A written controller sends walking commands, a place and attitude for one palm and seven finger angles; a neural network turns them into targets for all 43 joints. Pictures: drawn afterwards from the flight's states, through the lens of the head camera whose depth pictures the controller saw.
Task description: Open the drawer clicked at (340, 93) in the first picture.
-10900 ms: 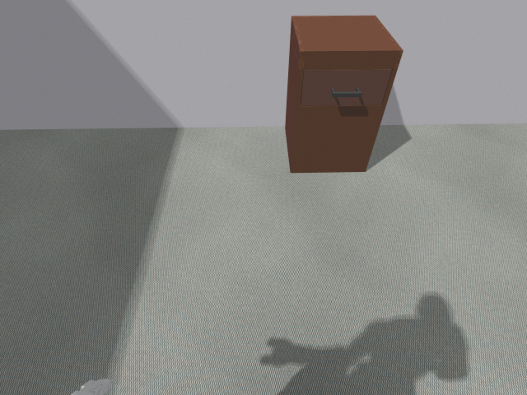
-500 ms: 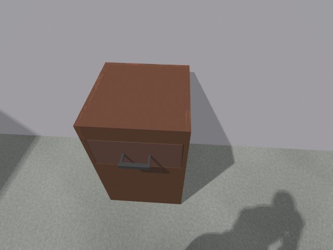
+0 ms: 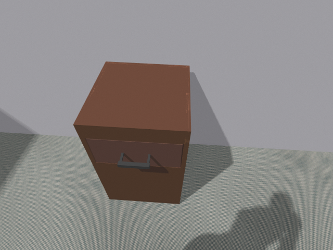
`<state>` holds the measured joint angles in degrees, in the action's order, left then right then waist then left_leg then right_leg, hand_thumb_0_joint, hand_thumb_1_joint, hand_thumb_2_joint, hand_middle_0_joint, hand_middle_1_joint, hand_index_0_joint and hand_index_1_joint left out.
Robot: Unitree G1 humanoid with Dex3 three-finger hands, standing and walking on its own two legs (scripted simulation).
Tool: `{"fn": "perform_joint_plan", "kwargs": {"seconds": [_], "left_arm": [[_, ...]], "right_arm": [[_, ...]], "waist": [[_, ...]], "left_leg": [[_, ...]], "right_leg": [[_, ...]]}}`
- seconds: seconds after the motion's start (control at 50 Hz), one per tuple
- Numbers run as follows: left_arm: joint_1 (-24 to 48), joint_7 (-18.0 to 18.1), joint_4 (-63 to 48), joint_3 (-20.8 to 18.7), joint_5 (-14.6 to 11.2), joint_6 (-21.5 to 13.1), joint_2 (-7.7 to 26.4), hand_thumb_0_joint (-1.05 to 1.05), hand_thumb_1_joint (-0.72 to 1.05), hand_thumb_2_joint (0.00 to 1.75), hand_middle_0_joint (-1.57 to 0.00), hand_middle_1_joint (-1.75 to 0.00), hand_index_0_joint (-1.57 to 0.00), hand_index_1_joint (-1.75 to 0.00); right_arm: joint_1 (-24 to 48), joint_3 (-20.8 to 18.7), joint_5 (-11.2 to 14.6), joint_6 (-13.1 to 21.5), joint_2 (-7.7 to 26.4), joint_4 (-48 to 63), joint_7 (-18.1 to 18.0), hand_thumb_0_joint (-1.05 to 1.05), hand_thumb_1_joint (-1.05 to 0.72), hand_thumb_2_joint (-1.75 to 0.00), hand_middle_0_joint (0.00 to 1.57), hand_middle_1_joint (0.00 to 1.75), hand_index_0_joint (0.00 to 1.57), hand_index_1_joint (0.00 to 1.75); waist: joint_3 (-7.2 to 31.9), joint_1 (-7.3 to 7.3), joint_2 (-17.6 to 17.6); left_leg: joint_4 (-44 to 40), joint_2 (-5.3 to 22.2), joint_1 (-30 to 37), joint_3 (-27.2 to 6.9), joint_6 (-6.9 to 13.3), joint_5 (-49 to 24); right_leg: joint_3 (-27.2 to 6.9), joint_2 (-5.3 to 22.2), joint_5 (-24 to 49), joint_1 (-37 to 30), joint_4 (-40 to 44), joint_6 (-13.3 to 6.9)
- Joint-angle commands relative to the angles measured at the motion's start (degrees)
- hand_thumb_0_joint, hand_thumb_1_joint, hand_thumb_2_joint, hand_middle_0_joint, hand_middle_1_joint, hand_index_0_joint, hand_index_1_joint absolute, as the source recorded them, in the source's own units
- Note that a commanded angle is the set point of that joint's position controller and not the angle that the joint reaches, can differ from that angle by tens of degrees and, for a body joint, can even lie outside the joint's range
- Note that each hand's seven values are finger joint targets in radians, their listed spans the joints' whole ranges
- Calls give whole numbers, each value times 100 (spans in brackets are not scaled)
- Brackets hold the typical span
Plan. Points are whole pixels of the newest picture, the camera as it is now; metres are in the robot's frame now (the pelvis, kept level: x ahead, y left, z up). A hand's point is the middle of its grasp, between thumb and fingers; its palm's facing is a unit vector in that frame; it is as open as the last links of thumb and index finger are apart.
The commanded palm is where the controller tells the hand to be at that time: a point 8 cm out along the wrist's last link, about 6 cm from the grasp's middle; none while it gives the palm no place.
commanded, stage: look again from close up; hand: left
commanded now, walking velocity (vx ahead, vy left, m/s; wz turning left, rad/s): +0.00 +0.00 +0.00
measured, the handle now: (134, 160) +0.50 +0.16 -0.25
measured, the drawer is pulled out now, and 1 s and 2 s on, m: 0.00 0.00 0.00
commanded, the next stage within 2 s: raise the hand with hooked fingers in 0.14 s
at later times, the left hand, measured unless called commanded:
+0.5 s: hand (93, 219) +0.20 +0.19 -0.04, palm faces -0.04 -0.60 -0.80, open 7.7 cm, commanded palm +0.12 +0.21 -0.04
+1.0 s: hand (87, 202) +0.23 +0.21 -0.01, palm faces +0.10 -0.15 -0.98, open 10.6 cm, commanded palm +0.18 +0.22 +0.03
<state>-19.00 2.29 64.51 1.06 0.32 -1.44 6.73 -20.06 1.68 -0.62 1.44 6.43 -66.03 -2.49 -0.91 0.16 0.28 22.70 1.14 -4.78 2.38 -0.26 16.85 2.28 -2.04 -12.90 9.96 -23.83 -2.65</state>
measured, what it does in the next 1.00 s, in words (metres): stands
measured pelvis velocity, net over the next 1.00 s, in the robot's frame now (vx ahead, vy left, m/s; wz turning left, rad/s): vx -0.01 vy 0.00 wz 0.00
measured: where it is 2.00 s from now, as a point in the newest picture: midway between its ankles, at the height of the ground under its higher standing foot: outside the picture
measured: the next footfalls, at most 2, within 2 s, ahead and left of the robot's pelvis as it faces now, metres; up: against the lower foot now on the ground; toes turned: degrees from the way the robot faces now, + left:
none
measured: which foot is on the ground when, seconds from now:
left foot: down 0.00-1.00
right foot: down 0.00-1.00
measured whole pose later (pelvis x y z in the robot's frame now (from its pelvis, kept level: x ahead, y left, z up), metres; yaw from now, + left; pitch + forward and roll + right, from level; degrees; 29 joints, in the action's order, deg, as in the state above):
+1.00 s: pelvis -0.01 +0.00 -0.04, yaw +0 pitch +8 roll +1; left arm -13.0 22.0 0.5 7.6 59.2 1.5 16.9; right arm -4.2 1.9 -2.5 -6.2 9.7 -31.8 2.7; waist 6.1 -4.8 3.4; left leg 44.9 0.0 -26.6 3.0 0.3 26.0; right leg 1.8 -0.1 -22.1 32.4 -46.7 -2.3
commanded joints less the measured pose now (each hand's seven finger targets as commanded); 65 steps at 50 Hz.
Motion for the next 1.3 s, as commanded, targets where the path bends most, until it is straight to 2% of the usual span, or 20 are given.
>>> {"fn": "perform_joint_plan", "kwargs": {"seconds": [0.0,0.2,0.22,0.24,0.26,0.28,0.3,0.32,0.4,0.46,0.52,0.56,0.64,0.68,0.8,0.88,0.96,1.04,1.16,1.28], "left_arm": [[-424,5,-115,-97,16,-50,461,0,90,90,-20,-30,-20,-30],[-443,7,-122,-94,17,-36,425,0,90,90,-20,-30,-20,-30],[-768,228,89,-151,70,-168,774,0,90,90,-20,-30,-20,-30],[3658,117,-8569,453,484,-1191,2185,0,88,89,-20,-32,-20,-32],[1702,607,-6991,29,665,-613,1887,0,85,88,-20,-33,-20,-33],[1401,950,-6832,0,396,-231,1538,0,83,87,-21,-34,-21,-34],[-299,1012,-5525,574,591,373,454,0,81,86,-21,-36,-21,-36],[432,982,-6821,948,654,346,324,0,78,85,-21,-37,-21,-37],[503,1429,-7011,1519,2725,230,478,0,69,81,-22,-43,-22,-43],[-1471,1862,-5974,1162,4180,367,434,0,62,78,-22,-48,-22,-48],[-2361,1959,-6022,620,5127,139,909,0,55,75,-22,-53,-22,-53],[-1960,2099,-6428,409,5521,-70,1142,0,50,73,-23,-55,-23,-55],[-699,2681,-7666,112,6115,-97,1550,0,41,69,-24,-62,-24,-62],[184,2946,-8196,-28,6335,-125,1829,0,36,67,-24,-64,-24,-64],[1673,2971,-8188,458,6426,-315,1645,0,22,61,-25,-74,-25,-74],[993,2393,-7317,712,6033,41,1305,0,13,57,-25,-80,-25,-80],[134,1766,-6983,78,5804,447,2018,0,4,53,-26,-86,-26,-86],[229,1755,-7281,-341,5952,269,2369,0,-6,49,-27,-92,-27,-92],[1400,2044,-8085,-435,5874,-58,2424,0,-20,43,-28,-100,-28,-100],[1795,1889,-7310,-186,5664,20,2263,0,-34,37,-29,-110,-29,-110]], "right_arm": [[-583,-91,15,50,447,70,-13,0,-90,-90,20,30,20,30],[-591,-91,16,63,448,65,-19,0,-90,-90,20,30,20,30],[408,-170,56,99,707,511,71,0,-90,-90,20,30,20,30],[374,-153,377,941,1722,2648,-259,0,-90,-90,20,30,20,30],[1115,-196,349,1437,1209,2358,-497,0,-90,-90,20,30,20,30],[905,-380,427,1641,1269,2042,-499,0,-90,-90,20,30,20,30],[755,-318,489,1654,905,2034,-449,0,-90,-90,20,30,20,30],[866,-305,564,1739,1069,2550,-385,0,-90,-90,20,30,20,30],[950,-370,106,1786,1492,3118,-212,0,-90,-90,20,30,20,30],[1457,-578,-193,1117,1533,3783,112,0,-90,-90,20,30,20,30],[1924,-510,-150,220,1393,4251,478,0,-90,-90,20,30,20,30],[2193,-453,-109,-109,1303,4563,616,0,-90,-90,20,30,20,30],[2242,-462,-184,-544,1125,4857,679,0,-90,-90,20,30,20,30],[2052,-466,-255,-588,1088,4755,594,0,-90,-90,20,30,20,30],[2108,-475,-404,-389,1171,4432,525,0,-90,-90,20,30,20,30],[2148,-443,-281,-428,1161,4390,491,0,-90,-90,20,30,20,30],[2124,-264,-57,-486,1121,4489,407,0,-90,-90,20,30,20,30],[2151,-192,-79,-431,1071,4404,386,0,-90,-90,20,30,20,30],[1982,-442,-176,-365,1156,4213,297,0,-90,-90,20,30,20,30],[1960,-546,-57,-332,1279,4031,268,0,-90,-90,20,30,20,30]], "waist": [[-491,-13,-48],[-493,-15,35],[-721,-335,4],[2211,283,1419],[1837,-109,1983],[1376,18,1697],[780,0,714],[394,47,309],[407,339,-1020],[319,-254,-1463],[672,-745,-1699],[778,-814,-1360],[1580,-791,802],[2149,-617,837],[1747,23,226],[1636,-62,-290],[1705,-508,-994],[1605,-691,-445],[1950,-402,337],[1479,-247,-70]], "left_leg": [[-421,484,-593,-363,197,-785],[-438,507,-568,-391,218,-900],[848,472,-1234,7,-19,-697],[-159,-106,257,-79,259,-1452],[-62,-30,264,-9,318,-2325],[-10,12,-141,-63,128,-1853],[7,76,-696,-148,168,-1348],[22,50,-870,-299,218,-1031],[840,-220,-1358,-467,300,-496],[1026,-355,-1827,-345,146,-265],[1065,-343,-2485,-47,15,-765],[1130,-370,-2571,27,12,-857],[1478,-396,-1799,35,36,-1311],[1785,-330,-1565,-141,70,-1565],[2315,-278,-1466,-358,181,-816],[1909,-297,-1827,-314,246,-790],[1339,-275,-2182,-188,167,-1044],[1053,-286,-2124,-101,151,-1224],[993,-263,-1398,-139,220,-1462],[801,-216,-1311,-143,222,-1111]], "right_leg": [[-716,708,898,-20,455,-85],[-669,682,888,29,390,-75],[-978,1156,3538,87,202,243],[-1326,513,2096,-567,-288,-6],[-732,299,1129,-366,-499,-120],[-442,196,394,182,-502,-37],[-237,195,184,469,-462,36],[-167,247,164,620,-437,95],[-343,84,-713,1877,-735,16],[-385,87,-1240,1745,-575,-85],[-620,115,317,1069,-1027,-196],[-726,121,598,993,-1236,-218],[-903,-15,1052,1222,-1650,-381],[-1053,-50,1154,1536,-1832,-338],[-1008,71,42,2821,-1691,-171],[-618,90,514,1844,-1434,-49],[-721,139,1251,436,-1281,16],[-871,210,1703,-36,-1195,-26],[-810,224,1644,163,-991,-69],[-556,213,889,536,-687,-14]]}}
